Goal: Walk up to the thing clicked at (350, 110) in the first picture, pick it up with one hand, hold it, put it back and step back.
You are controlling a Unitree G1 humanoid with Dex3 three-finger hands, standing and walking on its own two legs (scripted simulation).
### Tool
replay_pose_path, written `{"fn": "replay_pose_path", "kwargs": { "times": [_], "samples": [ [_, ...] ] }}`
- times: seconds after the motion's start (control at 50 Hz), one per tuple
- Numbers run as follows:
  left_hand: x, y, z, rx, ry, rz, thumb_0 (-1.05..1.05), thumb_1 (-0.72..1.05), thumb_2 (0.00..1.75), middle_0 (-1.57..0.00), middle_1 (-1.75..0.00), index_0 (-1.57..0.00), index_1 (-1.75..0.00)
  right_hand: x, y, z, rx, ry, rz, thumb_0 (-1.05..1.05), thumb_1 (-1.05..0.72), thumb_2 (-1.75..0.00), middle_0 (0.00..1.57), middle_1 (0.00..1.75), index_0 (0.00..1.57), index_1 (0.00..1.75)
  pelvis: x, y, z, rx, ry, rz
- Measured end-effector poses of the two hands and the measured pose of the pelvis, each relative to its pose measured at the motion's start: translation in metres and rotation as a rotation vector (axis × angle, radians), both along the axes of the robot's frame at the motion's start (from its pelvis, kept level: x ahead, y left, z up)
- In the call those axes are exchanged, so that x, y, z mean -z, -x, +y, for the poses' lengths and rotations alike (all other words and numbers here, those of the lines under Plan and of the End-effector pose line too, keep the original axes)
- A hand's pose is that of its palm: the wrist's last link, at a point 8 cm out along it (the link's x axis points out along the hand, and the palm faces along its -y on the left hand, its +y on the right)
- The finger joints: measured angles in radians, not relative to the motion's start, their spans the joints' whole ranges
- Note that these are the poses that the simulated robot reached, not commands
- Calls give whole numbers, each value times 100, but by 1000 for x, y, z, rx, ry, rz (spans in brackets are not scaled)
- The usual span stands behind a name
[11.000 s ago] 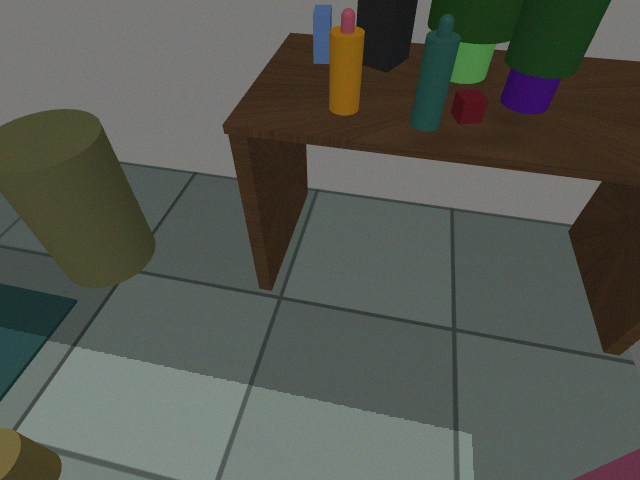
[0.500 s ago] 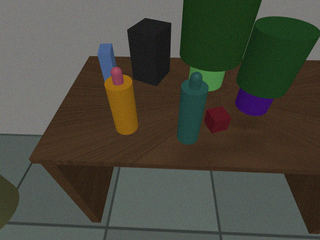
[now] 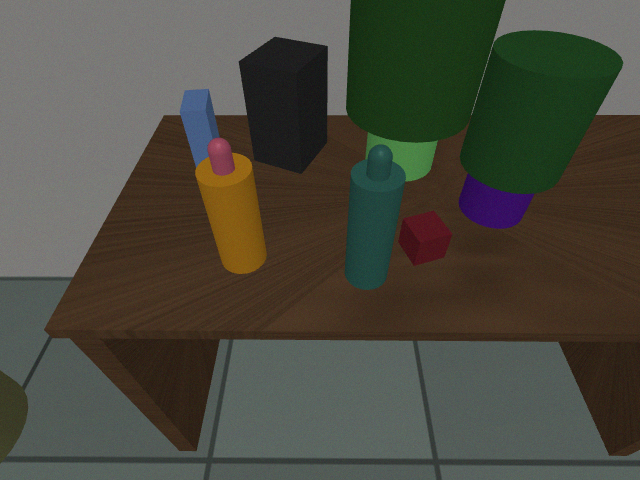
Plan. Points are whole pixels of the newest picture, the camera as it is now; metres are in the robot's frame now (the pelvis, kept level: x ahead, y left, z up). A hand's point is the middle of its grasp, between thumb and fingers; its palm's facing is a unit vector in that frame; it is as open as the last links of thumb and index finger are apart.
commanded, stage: walk up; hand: left
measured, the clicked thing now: (232, 206) +0.51 +0.15 +0.07
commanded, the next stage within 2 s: stand in 0.44 s
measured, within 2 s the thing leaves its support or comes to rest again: neither
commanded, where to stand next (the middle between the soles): +0.05 +0.00 m, yaw +0 degrees
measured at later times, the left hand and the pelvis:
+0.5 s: hand out of the picture +0.08 +0.25 -0.16, palm faces -0.03 -0.94 -0.35, open 7.4 cm; pelvis +0.00 +0.00 +0.00, yaw +0 degrees
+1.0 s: hand out of the picture +0.06 +0.25 -0.16, palm faces -0.03 -0.94 -0.35, open 7.4 cm; pelvis +0.00 -0.01 +0.00, yaw +1 degrees
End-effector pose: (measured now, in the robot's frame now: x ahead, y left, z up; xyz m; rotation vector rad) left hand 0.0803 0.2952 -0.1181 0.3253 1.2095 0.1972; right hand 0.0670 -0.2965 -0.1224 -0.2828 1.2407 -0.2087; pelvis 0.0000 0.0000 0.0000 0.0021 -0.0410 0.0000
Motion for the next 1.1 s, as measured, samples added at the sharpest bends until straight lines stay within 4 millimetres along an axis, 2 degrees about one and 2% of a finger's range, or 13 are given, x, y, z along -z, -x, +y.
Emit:
{"fn": "replay_pose_path", "kwargs": {
  "times": [0.18, 0.6, 1.1],
  "samples": [
    [1, 7, 3, -6, -4, 14, 1, 90, 90, -20, -30, -21, -30, 0, 2, 2, 0, -3, 3, 0, -91, -90, 20, 30, 20, 30, 0, 1, 1, 4, -1, -1],
    [0, 2, 1, 5, 2, 5, 1, 90, 90, -20, -30, -21, -30, -2, 0, 2, -9, 3, -6, 0, -91, -90, 20, 30, 20, 30, -1, 1, 0, 0, -2, 5],
    [1, 23, -3, -14, 2, 42, 1, 90, 90, -20, -30, -21, -30, -2, 3, -6, -34, 7, 13, 0, -91, -90, 20, 30, 20, 30, -2, 2, -7, -14, 3, 11]
  ]
}}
